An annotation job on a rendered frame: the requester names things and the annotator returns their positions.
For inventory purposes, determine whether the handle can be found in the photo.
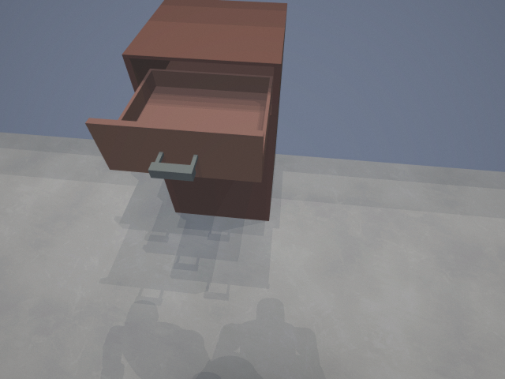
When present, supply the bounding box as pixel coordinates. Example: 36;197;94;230
148;152;198;182

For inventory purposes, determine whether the drawer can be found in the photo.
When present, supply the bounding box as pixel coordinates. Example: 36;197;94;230
85;69;273;182

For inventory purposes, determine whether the cabinet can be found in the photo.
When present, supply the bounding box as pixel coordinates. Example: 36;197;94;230
122;0;287;221

